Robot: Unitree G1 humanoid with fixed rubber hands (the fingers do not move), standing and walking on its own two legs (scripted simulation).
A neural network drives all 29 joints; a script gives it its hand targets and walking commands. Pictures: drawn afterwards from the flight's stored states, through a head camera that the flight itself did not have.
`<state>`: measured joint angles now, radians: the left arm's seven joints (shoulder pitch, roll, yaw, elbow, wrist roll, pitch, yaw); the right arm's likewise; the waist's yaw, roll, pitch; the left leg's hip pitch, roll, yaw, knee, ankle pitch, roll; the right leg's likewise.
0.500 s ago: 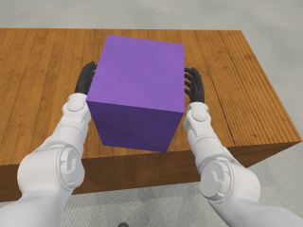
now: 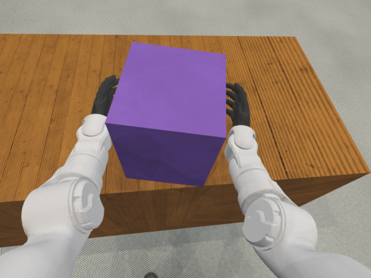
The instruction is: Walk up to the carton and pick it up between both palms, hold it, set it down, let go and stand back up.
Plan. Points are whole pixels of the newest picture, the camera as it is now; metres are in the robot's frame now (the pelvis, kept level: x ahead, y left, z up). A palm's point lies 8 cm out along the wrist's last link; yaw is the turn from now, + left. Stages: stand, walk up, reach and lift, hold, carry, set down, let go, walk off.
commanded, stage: reach and lift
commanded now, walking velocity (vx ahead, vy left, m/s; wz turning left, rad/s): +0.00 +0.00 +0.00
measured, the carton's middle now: (171, 122) +0.46 +0.00 +0.01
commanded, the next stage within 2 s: none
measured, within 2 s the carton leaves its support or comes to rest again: leaves its support in 1.56 s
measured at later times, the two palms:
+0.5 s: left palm (103, 112) +0.47 +0.15 +0.05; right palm (239, 121) +0.43 -0.15 +0.06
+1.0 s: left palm (105, 113) +0.46 +0.14 +0.05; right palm (243, 127) +0.41 -0.15 +0.06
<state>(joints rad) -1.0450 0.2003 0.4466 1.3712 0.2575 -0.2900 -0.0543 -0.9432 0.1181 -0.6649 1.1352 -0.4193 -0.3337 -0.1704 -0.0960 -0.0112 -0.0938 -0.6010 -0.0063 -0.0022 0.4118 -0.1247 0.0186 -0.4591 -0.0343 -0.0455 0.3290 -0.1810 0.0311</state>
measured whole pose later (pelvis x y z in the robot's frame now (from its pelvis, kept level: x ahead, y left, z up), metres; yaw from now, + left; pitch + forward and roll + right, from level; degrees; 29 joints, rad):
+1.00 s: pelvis -0.01 +0.00 +0.00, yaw +0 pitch +18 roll -2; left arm -1.04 0.19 0.37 1.37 0.26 -0.34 -0.02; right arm -0.89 0.12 -0.67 1.13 -0.42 -0.45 -0.18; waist -0.10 -0.01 -0.10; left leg -0.60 -0.01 0.00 0.41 -0.12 0.02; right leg -0.46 -0.03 -0.05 0.33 -0.17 0.03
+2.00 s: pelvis -0.03 +0.00 +0.00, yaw +0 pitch +15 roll -3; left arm -0.94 0.14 0.10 1.26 0.11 -0.12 0.10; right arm -0.82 0.05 -0.40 1.08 -0.06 -0.18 -0.18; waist -0.10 -0.01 -0.26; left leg -0.60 0.00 0.00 0.41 -0.08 0.02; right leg -0.46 -0.02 -0.05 0.33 -0.14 0.03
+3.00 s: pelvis -0.04 -0.01 +0.01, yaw +0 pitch +6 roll -1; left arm -0.76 0.04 0.21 0.60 0.10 0.50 0.13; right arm -0.82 -0.04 -0.16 0.87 0.18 0.21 -0.19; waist -0.09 -0.01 -0.23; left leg -0.40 0.01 0.00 0.35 -0.06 0.02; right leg -0.29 -0.02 -0.05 0.33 -0.14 0.03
